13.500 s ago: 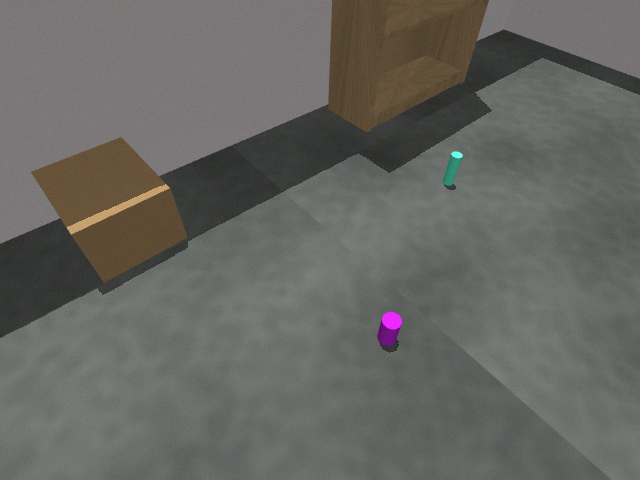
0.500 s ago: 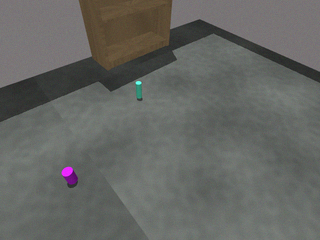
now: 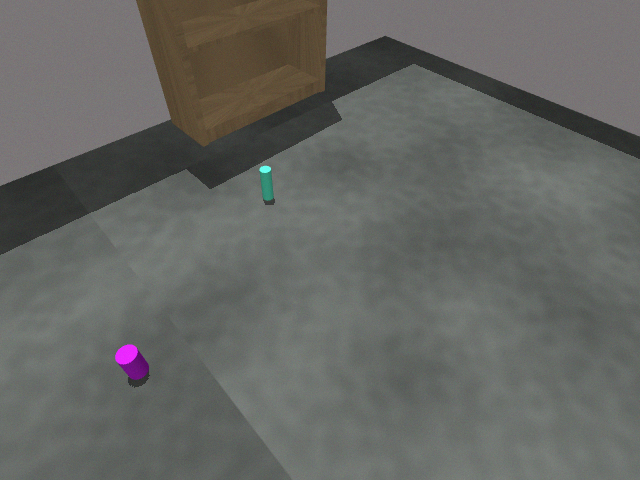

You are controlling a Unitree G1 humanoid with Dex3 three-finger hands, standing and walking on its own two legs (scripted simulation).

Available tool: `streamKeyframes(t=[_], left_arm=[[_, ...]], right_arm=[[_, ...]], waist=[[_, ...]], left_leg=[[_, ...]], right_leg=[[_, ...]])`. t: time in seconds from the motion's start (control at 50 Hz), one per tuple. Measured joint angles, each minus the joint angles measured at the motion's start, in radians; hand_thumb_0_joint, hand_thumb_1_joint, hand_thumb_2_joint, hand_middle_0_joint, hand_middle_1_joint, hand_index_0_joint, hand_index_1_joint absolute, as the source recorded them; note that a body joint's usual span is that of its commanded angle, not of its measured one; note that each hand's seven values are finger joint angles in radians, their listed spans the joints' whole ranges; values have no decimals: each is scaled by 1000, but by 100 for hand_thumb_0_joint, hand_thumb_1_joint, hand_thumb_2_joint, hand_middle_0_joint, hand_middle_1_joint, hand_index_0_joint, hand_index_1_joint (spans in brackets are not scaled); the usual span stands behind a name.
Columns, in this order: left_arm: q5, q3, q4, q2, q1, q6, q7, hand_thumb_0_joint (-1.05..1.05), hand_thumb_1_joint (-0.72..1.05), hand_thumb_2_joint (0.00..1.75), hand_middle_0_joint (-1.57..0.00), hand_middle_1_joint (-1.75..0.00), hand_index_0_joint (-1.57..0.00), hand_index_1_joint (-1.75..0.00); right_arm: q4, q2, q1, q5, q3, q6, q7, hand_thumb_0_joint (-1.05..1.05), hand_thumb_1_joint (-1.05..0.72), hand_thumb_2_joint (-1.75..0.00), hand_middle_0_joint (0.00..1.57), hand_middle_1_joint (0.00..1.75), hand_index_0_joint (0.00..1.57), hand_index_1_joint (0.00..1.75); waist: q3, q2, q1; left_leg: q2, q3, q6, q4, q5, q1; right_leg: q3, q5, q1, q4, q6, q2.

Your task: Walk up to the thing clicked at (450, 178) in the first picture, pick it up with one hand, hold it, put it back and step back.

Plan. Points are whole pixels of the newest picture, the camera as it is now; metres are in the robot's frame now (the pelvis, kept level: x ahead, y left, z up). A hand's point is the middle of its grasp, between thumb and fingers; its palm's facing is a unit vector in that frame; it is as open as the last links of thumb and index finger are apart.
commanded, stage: stand
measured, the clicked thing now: (266, 183) +1.47 +0.23 -0.70
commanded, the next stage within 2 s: walk up in 1.96 s
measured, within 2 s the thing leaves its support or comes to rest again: neither
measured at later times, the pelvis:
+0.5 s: pelvis +0.00 +0.00 +0.00, yaw +0 degrees
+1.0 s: pelvis +0.01 +0.00 +0.00, yaw -1 degrees
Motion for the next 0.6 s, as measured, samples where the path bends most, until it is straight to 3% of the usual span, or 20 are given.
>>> streamKeyframes(t=[0.6], left_arm=[[3,5,-6,3,34,10,-7,0,90,90,-21,-30,-20,-30]], right_arm=[[-5,-1,42,-5,8,0,1,1,-91,-90,21,30,20,30]], waist=[[-3,-5,0]], left_leg=[[7,4,-5,-7,3,-5]], right_leg=[[5,0,-12,2,-6,6]])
